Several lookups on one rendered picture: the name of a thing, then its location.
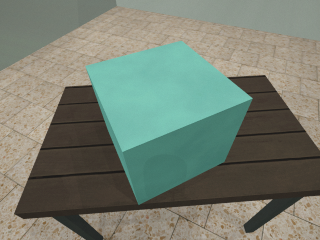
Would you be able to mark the carton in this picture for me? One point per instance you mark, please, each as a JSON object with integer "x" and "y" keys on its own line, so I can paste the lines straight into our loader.
{"x": 171, "y": 115}

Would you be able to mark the table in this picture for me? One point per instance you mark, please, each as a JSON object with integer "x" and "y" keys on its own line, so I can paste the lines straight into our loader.
{"x": 78, "y": 171}

